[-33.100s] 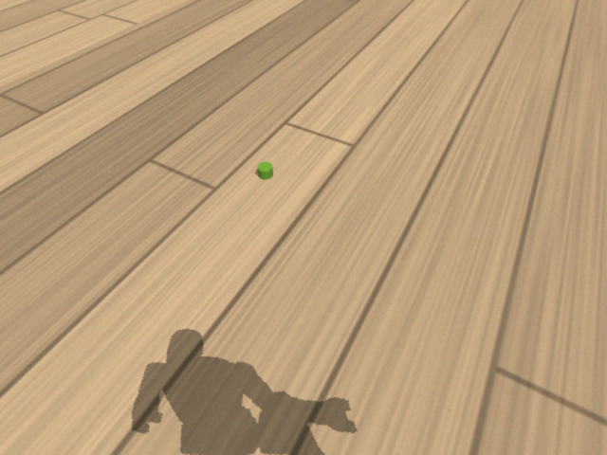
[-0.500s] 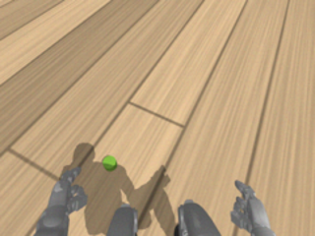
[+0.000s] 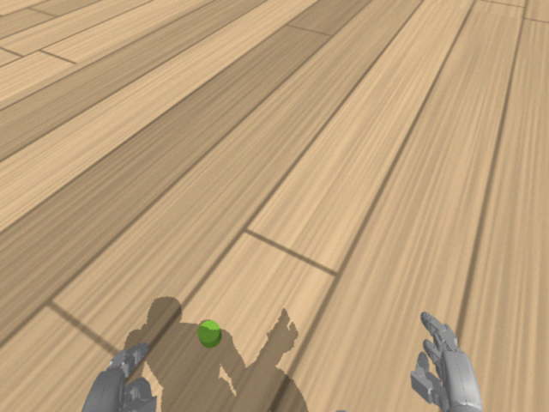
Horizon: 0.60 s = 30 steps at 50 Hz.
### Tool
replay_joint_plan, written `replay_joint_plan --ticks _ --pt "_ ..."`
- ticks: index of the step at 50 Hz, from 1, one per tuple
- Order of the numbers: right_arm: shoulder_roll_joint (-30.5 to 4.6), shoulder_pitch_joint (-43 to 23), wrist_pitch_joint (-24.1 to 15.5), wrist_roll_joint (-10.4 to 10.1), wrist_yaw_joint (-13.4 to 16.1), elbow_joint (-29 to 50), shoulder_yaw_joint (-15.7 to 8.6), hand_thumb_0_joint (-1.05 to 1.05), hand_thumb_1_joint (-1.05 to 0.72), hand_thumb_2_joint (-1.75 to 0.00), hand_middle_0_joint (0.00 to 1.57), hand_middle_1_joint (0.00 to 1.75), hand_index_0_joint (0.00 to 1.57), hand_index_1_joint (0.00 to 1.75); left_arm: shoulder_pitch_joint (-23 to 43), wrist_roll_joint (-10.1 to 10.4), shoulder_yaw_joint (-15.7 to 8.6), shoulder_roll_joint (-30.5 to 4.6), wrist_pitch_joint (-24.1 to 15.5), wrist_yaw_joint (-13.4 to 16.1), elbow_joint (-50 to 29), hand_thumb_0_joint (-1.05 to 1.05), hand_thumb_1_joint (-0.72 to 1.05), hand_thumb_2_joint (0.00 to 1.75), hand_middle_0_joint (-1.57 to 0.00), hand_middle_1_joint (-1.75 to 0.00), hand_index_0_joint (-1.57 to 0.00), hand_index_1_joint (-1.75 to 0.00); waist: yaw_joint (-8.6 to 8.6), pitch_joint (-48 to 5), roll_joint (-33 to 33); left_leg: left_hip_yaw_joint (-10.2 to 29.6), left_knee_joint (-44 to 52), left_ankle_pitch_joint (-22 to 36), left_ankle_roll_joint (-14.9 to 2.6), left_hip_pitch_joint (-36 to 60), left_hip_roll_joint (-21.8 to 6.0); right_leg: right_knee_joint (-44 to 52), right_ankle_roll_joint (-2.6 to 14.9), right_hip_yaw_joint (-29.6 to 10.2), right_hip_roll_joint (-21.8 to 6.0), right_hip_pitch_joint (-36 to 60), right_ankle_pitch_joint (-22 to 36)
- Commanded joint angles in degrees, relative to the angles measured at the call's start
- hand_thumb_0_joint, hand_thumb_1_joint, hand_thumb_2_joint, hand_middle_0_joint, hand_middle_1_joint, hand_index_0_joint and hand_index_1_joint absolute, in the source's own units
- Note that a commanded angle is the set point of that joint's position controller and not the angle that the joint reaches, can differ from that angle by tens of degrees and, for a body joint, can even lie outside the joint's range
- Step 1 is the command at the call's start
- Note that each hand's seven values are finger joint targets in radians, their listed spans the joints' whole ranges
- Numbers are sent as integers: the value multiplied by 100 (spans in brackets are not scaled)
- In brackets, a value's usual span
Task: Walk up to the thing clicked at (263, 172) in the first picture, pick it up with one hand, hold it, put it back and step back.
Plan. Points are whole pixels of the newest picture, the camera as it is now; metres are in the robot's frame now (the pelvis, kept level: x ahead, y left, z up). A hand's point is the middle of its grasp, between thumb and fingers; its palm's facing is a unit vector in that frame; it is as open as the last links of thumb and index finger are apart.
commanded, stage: home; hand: left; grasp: from above
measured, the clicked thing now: (209, 334) +0.48 +0.22 -0.69
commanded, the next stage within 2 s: stand in 1.78 s
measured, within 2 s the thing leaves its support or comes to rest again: neither
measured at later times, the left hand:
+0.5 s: hand (152, 401) +0.16 +0.18 -0.05, palm faces +0.03 -0.98 -0.20, open 7.4 cm
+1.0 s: hand (152, 403) +0.16 +0.18 -0.05, palm faces +0.03 -0.98 -0.20, open 7.4 cm
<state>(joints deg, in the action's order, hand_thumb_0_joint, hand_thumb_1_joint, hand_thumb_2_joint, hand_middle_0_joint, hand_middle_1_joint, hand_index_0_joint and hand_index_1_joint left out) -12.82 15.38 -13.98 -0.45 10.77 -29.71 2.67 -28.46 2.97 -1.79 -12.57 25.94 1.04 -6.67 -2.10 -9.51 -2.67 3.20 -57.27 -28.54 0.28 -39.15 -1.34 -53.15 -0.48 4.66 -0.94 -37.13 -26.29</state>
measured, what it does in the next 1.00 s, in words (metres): stands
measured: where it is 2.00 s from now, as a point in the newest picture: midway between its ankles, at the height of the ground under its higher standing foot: outside the picture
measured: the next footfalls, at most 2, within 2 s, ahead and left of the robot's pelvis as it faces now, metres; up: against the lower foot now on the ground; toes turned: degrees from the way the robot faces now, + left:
none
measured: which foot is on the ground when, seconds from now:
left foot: down 0.00-1.00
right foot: down 0.00-1.00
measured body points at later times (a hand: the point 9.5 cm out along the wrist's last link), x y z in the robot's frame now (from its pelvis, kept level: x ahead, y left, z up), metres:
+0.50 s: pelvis +0.00 +0.00 +0.00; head +0.02 +0.01 +0.45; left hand +0.16 +0.23 -0.03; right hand +0.15 -0.24 -0.06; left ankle +0.00 +0.12 -0.68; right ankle +0.00 -0.13 -0.68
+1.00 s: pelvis +0.00 +0.00 +0.00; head +0.02 +0.01 +0.45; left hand +0.16 +0.23 -0.03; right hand +0.15 -0.24 -0.06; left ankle +0.00 +0.12 -0.68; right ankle +0.00 -0.13 -0.68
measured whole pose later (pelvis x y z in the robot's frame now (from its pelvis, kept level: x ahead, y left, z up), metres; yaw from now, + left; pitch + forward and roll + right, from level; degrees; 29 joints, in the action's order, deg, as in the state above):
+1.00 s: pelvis +0.00 +0.00 +0.00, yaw -1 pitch +10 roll -3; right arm -12.6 16.4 -14.2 -0.4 10.5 -31.3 2.4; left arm -28.3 2.8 -1.5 -12.9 25.1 1.0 -6.7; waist -2.2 -8.7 -2.7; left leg 2.6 -57.4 -28.7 0.0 -38.8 -1.5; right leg -53.0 -0.8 4.0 -0.7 -36.9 -26.0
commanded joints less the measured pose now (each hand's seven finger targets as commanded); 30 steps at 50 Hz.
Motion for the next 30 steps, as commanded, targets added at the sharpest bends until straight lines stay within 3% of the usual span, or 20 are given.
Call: replay_joint_plan --ticks 1,7,11,15,21,26,30 --pt "-697 -235 -315 13 50 781 -357 0 -90 -90 20 30 20 30 178 -24 -360 -648 -367 37 -1182 0 90 90 -20 -30 -20 -30 -64 -538 -51 -72 871 1600 -110 567 164 769 68 -44 181 472 1370" --pt "-691 -250 -307 31 36 725 -357 0 -90 -90 20 30 20 30 71 -33 -322 -590 -383 49 -1057 0 90 90 -20 -30 -20 -30 -26 -557 -234 -3 966 1681 -57 666 118 696 103 2 214 434 1317" --pt "-696 -255 -291 27 43 750 -362 0 -90 -90 20 30 20 30 41 -18 -345 -611 -390 75 -1061 0 90 90 -20 -30 -20 -30 -1 -561 74 -62 865 1745 -109 564 150 769 69 -30 199 582 1490" --pt "-694 -286 -295 30 49 744 -351 0 -90 -90 20 30 20 30 131 -15 -343 -597 -375 67 -938 0 90 90 -20 -30 -20 -30 -42 -364 54 -26 979 1349 -106 493 121 824 63 -2 210 434 1121" --pt "-693 -288 -300 16 49 742 -353 0 -90 -90 20 30 20 30 147 -30 -316 -611 -360 62 -1033 0 90 90 -20 -30 -20 -30 -6 -308 -52 -68 994 1225 -102 485 122 846 66 -37 198 414 1014" --pt "-698 -240 -302 17 52 727 -367 0 -90 -90 20 30 20 30 91 -18 -343 -607 -360 64 -1037 0 90 90 -20 -30 -20 -30 -22 -489 -51 -37 958 1473 -87 552 111 775 82 -30 203 481 1196" --pt "-707 -243 -308 12 36 707 -370 0 -90 -90 20 30 20 30 76 -12 -304 -586 -344 49 -973 0 90 90 -20 -30 -20 -30 -21 -395 -95 45 1046 1358 -60 548 75 740 87 2 223 400 1064"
